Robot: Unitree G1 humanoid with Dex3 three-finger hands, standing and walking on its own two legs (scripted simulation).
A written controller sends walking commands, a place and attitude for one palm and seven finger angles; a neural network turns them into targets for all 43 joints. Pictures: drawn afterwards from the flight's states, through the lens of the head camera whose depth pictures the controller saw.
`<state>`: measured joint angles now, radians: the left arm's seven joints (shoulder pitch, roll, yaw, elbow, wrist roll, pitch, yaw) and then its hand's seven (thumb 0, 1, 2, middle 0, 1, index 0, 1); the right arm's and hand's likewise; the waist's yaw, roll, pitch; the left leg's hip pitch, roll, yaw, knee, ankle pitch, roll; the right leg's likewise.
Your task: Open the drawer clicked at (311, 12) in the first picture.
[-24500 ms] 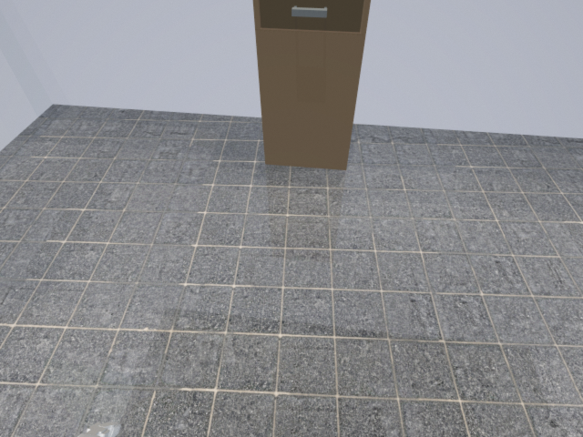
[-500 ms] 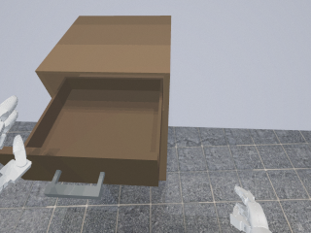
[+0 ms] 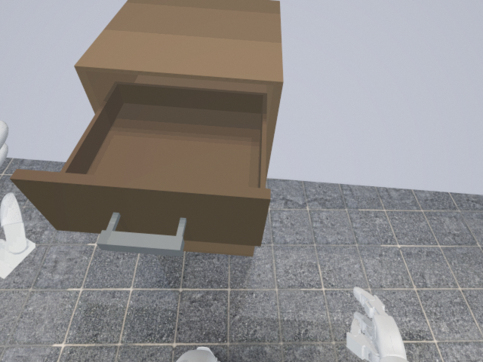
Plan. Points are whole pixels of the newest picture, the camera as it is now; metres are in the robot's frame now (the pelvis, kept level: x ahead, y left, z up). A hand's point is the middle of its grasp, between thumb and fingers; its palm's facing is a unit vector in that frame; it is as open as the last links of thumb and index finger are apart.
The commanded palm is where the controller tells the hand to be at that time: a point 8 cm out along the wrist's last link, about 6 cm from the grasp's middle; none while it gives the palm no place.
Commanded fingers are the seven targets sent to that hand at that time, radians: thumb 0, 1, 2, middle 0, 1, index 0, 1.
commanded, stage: step back with the hand held close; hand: left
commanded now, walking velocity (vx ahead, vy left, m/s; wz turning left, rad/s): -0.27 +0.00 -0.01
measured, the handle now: (145, 232) +0.31 +0.19 +0.03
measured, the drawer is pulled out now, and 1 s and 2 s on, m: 0.30 0.30 0.30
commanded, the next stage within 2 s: stop stepping back and stand still in 0.48 s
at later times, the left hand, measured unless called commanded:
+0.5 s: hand out of the picture +0.12 +0.22 +0.21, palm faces +0.27 -0.83 -0.49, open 7.4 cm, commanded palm +0.05 +0.28 +0.22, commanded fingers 0.00 0.90 0.90 -0.20 -0.30 -0.20 -0.30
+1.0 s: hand out of the picture +0.00 +0.25 +0.21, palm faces +0.42 -0.81 -0.41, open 7.4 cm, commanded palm -0.07 +0.29 +0.22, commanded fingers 0.00 0.90 0.90 -0.20 -0.30 -0.20 -0.30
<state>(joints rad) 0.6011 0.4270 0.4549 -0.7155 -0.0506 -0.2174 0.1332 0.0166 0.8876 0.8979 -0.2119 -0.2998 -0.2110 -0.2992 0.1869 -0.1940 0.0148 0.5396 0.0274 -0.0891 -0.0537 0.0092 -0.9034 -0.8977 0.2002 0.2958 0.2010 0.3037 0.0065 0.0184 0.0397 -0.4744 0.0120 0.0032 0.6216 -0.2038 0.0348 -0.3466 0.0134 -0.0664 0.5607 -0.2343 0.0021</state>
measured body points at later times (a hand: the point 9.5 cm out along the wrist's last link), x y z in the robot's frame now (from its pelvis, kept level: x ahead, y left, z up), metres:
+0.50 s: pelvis -0.09 +0.01 +0.00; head -0.05 +0.03 +0.45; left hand +0.10 +0.26 +0.24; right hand +0.08 -0.23 -0.08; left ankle +0.01 +0.09 -0.70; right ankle -0.13 -0.13 -0.73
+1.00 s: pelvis -0.20 +0.01 +0.00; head -0.21 +0.03 +0.45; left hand -0.03 +0.29 +0.23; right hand -0.07 -0.25 -0.08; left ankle -0.17 +0.12 -0.73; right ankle -0.17 -0.11 -0.72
